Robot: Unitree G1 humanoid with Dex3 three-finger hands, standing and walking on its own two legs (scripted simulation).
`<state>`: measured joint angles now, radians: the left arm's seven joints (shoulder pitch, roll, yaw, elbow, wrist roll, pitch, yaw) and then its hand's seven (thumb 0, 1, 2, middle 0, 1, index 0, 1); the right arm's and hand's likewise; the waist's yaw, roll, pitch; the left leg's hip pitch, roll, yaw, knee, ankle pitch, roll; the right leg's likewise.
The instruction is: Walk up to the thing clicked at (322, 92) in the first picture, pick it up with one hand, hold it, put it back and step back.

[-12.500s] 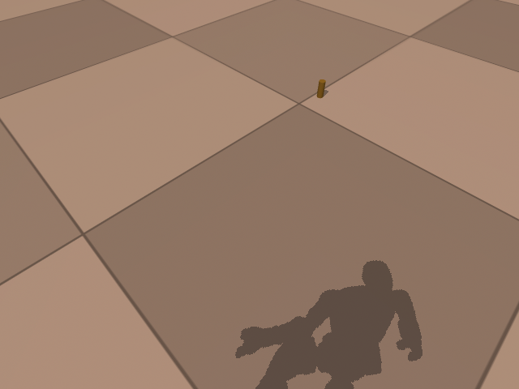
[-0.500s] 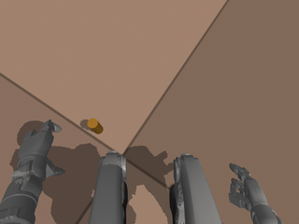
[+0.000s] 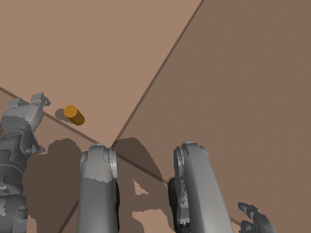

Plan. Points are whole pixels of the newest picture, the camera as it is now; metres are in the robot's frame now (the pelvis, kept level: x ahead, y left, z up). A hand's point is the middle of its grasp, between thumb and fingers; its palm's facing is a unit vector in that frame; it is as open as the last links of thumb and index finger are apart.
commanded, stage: rise first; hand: left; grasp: from above
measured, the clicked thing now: (75, 116) +0.47 +0.28 -0.33
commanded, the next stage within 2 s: approach in 0.88 s
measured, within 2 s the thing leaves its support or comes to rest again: neither
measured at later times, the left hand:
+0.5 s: hand (46, 123) +0.40 +0.32 -0.19, palm faces -0.45 -0.07 -0.89, open 14.0 cm
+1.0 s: hand (52, 120) +0.42 +0.32 -0.22, palm faces -0.45 -0.08 -0.89, open 14.1 cm
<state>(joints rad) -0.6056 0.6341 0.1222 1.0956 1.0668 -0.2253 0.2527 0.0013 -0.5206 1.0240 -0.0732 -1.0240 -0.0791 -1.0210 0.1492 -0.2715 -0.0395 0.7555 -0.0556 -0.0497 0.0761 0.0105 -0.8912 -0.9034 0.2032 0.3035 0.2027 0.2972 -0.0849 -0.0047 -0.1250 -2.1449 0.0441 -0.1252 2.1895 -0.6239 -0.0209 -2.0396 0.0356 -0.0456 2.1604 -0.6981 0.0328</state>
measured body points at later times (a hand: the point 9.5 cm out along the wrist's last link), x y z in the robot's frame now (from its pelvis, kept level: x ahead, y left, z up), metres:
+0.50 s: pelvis +0.00 +0.00 -0.04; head +0.22 +0.06 +0.35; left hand +0.42 +0.33 -0.14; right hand +0.10 -0.27 -0.16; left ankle +0.10 +0.13 -0.36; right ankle +0.09 -0.13 -0.36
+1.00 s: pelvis +0.01 +0.00 -0.05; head +0.23 +0.06 +0.33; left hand +0.44 +0.32 -0.17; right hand +0.09 -0.28 -0.17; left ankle +0.10 +0.13 -0.36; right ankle +0.09 -0.13 -0.36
